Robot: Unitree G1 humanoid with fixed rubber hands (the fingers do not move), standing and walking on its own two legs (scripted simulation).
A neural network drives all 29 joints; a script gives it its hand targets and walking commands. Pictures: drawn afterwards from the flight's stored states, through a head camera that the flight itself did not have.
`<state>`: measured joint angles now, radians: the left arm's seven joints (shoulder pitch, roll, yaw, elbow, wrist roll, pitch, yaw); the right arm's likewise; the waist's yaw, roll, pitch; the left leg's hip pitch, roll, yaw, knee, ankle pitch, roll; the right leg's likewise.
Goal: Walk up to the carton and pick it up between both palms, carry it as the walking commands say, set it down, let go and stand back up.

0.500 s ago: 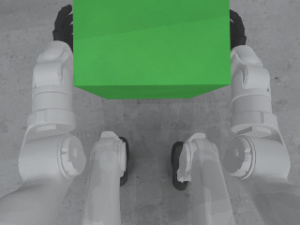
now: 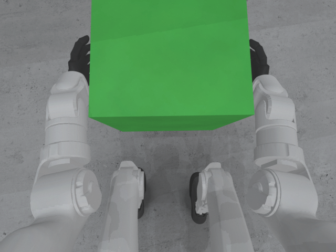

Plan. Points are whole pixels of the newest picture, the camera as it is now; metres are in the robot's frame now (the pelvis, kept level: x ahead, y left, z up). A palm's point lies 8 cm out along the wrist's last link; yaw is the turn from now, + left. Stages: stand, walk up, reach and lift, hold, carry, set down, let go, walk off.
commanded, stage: reach and lift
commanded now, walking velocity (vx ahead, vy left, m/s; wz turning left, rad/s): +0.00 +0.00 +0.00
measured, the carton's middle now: (168, 70) +0.52 +0.02 -0.14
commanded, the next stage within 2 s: none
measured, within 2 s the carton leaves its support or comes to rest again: neither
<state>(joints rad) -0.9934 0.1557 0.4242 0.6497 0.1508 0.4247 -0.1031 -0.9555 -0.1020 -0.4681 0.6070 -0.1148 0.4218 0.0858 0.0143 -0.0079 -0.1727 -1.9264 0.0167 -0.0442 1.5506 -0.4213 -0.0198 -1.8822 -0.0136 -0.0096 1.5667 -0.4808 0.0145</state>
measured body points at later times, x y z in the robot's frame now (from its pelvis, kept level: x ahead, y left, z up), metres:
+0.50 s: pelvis +0.01 +0.00 +0.06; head +0.25 +0.01 +0.45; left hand +0.47 +0.21 -0.01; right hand +0.48 -0.17 -0.01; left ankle +0.11 +0.13 -0.51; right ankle +0.09 -0.13 -0.51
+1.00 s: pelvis +0.03 +0.00 +0.13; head +0.22 +0.01 +0.53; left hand +0.45 +0.21 +0.07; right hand +0.45 -0.17 +0.07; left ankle +0.10 +0.13 -0.51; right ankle +0.09 -0.13 -0.51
